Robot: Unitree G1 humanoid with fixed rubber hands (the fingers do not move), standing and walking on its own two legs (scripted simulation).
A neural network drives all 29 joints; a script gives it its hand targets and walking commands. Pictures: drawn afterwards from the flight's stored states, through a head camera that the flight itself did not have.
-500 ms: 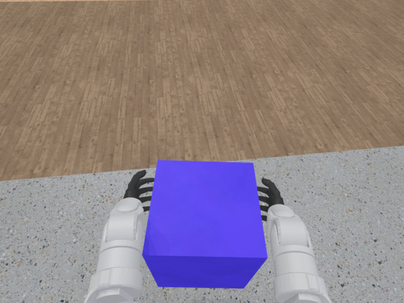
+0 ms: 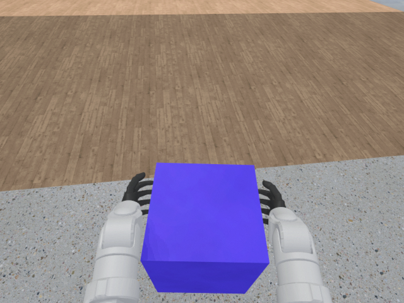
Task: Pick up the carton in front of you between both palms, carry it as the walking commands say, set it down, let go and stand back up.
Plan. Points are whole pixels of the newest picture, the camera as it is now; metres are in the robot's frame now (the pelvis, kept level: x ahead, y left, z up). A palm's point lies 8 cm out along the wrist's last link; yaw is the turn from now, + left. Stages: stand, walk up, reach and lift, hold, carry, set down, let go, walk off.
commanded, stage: hold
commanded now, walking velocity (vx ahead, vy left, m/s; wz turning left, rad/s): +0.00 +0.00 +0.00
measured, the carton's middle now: (203, 232) +0.28 +0.00 -0.03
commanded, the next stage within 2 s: carry in 1.20 s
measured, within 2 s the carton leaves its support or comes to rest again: neither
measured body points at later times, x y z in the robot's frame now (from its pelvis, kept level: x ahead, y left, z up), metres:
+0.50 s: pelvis -0.01 +0.00 +0.00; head -0.06 +0.00 +0.45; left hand +0.30 +0.15 +0.05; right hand +0.29 -0.15 +0.04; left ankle +0.00 +0.13 -0.75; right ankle +0.01 -0.13 -0.75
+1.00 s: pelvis +0.00 +0.00 +0.00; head -0.06 +0.00 +0.45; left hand +0.30 +0.15 +0.05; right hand +0.29 -0.15 +0.04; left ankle +0.00 +0.13 -0.75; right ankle +0.01 -0.13 -0.75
